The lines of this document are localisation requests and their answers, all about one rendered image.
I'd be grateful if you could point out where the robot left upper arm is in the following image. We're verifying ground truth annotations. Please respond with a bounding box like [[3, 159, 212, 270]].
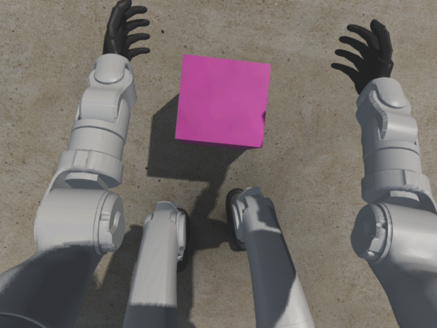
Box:
[[0, 188, 126, 328]]

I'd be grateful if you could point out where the right robot thigh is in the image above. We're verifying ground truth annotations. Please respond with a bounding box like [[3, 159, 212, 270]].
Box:
[[231, 194, 316, 328]]

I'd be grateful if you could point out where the robot left hand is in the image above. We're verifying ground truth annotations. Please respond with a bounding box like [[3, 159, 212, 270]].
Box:
[[102, 0, 150, 61]]

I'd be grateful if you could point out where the right robot forearm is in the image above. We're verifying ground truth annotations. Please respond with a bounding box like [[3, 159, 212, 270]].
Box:
[[356, 77, 437, 215]]

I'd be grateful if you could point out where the left robot forearm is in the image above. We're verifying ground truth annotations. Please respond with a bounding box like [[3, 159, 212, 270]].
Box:
[[33, 53, 137, 245]]

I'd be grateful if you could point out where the robot right upper arm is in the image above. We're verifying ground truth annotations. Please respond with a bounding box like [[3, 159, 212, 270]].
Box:
[[350, 202, 437, 328]]

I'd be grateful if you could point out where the robot right hand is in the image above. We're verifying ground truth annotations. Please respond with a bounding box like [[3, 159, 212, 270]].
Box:
[[331, 19, 394, 95]]

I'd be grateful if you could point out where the right robot shin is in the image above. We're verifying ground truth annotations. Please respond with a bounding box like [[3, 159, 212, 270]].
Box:
[[237, 187, 276, 242]]

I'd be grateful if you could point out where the carton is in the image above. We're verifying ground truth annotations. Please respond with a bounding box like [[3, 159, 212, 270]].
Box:
[[175, 54, 270, 150]]

